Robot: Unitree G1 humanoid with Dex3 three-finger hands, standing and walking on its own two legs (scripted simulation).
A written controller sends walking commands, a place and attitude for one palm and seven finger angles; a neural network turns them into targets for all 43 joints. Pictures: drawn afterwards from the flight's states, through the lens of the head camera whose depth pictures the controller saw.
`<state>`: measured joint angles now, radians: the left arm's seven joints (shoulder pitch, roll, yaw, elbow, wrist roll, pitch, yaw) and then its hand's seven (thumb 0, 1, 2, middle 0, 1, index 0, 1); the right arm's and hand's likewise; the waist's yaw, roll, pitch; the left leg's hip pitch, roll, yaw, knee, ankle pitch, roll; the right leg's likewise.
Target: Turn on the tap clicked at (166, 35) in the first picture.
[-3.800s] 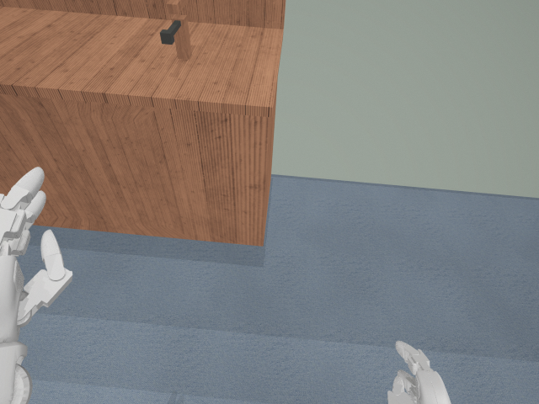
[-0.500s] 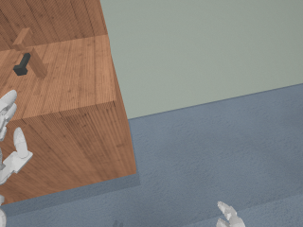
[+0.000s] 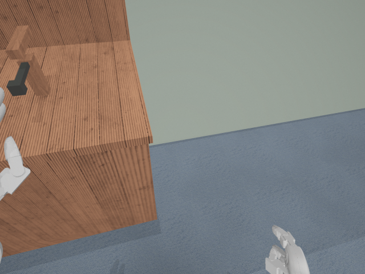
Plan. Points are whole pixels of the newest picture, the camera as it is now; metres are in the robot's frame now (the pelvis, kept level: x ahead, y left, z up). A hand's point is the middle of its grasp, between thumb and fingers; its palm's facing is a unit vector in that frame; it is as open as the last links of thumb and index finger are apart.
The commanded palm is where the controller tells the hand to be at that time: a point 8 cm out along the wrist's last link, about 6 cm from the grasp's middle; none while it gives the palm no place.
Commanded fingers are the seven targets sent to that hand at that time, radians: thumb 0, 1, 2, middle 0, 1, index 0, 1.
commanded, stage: come to a stop and stand still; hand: left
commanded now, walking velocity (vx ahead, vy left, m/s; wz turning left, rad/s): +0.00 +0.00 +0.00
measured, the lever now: (17, 87) +0.48 +0.43 +0.13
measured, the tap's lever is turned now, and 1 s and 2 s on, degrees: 0 0 0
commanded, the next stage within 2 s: look again from close up in 1.60 s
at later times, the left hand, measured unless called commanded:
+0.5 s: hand (44, 149) +0.25 +0.23 +0.20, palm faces +0.46 -0.81 -0.35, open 7.4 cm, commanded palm +0.18 +0.25 +0.19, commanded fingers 0.00 0.90 0.90 -0.20 -0.30 -0.20 -0.30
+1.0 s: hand (46, 155) +0.27 +0.25 +0.16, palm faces +0.36 -0.85 -0.37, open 7.4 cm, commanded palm +0.22 +0.29 +0.19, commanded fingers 0.00 0.90 0.90 -0.20 -0.30 -0.20 -0.30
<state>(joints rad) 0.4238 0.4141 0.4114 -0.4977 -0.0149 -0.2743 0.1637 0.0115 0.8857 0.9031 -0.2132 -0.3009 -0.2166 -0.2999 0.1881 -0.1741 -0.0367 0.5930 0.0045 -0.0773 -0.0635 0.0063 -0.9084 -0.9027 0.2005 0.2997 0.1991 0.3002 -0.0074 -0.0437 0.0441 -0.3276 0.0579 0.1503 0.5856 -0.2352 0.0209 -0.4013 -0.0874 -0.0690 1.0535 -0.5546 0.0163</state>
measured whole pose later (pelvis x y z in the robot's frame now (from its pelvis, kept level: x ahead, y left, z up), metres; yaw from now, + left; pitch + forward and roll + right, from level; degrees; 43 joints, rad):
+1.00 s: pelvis +0.04 +0.02 +0.02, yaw -3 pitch +0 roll -1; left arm 0.44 0.31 0.33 -0.42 -0.04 -0.17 0.12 0.01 0.89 0.90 -0.21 -0.30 -0.21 -0.30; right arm 0.17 -0.20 0.04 0.57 -0.01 -0.09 -0.05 0.01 -0.90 -0.90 0.21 0.30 0.20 0.30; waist 0.03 0.03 0.03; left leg -0.21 -0.02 0.04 0.45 -0.24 0.05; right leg -0.18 0.04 -0.06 0.39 -0.22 -0.04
